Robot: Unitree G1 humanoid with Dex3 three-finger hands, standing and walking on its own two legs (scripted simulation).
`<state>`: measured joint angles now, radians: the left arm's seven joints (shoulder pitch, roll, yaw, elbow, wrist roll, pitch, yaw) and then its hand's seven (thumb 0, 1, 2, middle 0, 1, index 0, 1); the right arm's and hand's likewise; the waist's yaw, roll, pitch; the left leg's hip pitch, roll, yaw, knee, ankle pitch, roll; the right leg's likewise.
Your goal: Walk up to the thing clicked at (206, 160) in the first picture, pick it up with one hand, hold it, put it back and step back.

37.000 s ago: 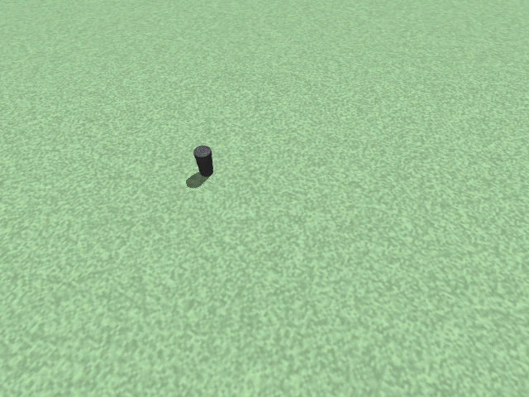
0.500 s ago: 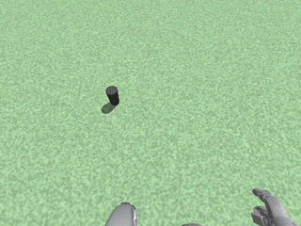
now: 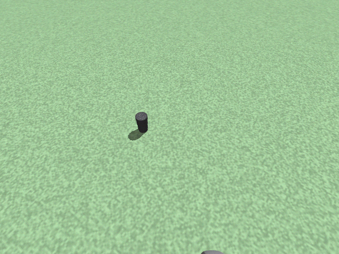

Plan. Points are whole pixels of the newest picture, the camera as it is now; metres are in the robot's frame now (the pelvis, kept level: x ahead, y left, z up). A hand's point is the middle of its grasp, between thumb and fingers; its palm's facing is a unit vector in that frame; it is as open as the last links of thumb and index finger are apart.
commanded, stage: step back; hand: left
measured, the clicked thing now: (142, 123) +1.12 +0.20 -0.69
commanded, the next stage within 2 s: stand in 0.64 s
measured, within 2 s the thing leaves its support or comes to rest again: neither
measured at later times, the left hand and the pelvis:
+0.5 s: hand out of the picture +0.14 +0.25 -0.15, palm faces +0.01 -0.91 -0.40, open 7.4 cm; pelvis +0.05 -0.01 -0.01, yaw +0 degrees
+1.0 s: hand (83, 253) +0.17 +0.24 -0.14, palm faces -0.04 -0.94 -0.33, open 7.4 cm; pelvis +0.07 -0.01 +0.01, yaw -1 degrees
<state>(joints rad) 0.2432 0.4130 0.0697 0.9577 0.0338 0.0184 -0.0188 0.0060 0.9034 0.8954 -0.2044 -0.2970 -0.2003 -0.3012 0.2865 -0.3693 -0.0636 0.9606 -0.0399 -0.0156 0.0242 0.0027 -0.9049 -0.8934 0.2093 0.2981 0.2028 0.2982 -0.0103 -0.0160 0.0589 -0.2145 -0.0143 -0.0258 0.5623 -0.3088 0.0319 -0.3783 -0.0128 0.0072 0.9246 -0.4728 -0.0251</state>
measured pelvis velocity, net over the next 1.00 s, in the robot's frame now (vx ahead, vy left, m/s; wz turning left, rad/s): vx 0.07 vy -0.01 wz -0.02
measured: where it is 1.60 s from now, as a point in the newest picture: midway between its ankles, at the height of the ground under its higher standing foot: outside the picture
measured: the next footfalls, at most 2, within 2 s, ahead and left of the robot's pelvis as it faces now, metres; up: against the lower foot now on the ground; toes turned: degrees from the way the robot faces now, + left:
right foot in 0.18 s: +0.12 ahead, -0.14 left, +0.00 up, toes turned -2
left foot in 0.46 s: +0.10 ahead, +0.13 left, +0.00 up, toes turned +1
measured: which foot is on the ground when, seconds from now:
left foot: down 0.00-0.20, up 0.22-0.44, down 0.46-1.00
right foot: up 0.00-0.16, down 0.18-1.00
